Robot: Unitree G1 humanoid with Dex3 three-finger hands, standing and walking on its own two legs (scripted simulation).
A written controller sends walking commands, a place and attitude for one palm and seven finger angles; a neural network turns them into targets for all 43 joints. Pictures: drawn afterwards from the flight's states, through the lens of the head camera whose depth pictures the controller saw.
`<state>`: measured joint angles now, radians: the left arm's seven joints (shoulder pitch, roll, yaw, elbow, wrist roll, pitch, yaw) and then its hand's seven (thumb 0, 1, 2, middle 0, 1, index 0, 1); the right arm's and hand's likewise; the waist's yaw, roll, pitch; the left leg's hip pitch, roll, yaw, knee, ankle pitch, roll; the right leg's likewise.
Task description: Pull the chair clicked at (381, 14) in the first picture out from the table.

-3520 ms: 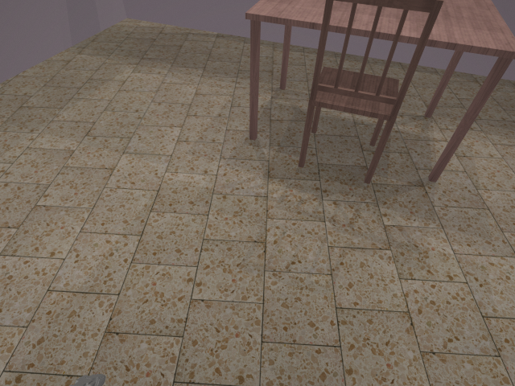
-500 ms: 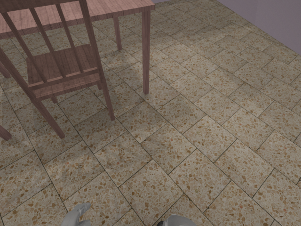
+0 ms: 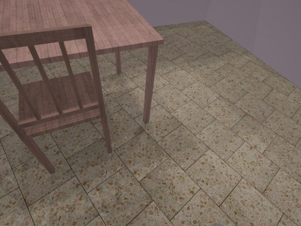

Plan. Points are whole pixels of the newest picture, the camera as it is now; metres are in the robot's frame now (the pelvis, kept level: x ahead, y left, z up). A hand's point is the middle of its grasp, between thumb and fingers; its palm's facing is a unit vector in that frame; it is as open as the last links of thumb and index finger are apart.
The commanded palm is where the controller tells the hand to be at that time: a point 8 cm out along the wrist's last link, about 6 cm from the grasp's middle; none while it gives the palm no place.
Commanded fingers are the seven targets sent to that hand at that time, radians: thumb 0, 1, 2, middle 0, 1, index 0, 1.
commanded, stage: turn to face it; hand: left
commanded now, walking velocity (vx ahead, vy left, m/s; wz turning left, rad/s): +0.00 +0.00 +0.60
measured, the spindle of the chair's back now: (48, 84) +0.60 +0.47 -0.05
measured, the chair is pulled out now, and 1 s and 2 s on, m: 0.00 0.00 0.00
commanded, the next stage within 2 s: take the last steps up to it in 0.74 s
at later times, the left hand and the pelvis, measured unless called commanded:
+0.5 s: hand (96, 224) +0.14 +0.16 -0.13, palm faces +0.26 -0.92 -0.28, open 7.3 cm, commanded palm none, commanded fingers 0.00 0.90 0.90 -0.20 -0.30 -0.20 -0.30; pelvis +0.07 -0.05 +0.01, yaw +16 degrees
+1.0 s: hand out of the picture -0.05 +0.16 -0.17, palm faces +0.49 -0.84 -0.22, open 7.4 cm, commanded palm none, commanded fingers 0.00 0.90 0.90 -0.20 -0.30 -0.20 -0.30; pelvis +0.05 -0.02 +0.01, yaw +27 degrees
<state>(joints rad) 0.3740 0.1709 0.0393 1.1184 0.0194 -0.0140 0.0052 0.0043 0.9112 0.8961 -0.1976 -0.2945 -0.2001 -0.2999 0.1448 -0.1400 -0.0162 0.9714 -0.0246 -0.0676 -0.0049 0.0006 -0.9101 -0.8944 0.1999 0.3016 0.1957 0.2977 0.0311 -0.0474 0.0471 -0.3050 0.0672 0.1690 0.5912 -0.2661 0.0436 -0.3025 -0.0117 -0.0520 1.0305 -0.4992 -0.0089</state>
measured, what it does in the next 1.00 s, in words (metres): steps on the spot, turning left: right foot, then left foot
